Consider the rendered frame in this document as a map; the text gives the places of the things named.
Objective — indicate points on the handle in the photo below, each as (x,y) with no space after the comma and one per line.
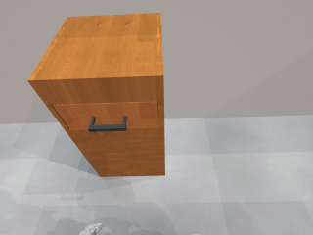
(107,127)

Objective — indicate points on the left robot hand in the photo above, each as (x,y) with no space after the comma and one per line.
(92,229)

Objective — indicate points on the cabinet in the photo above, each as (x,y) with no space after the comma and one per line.
(108,59)

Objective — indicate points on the drawer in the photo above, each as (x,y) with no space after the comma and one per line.
(139,114)

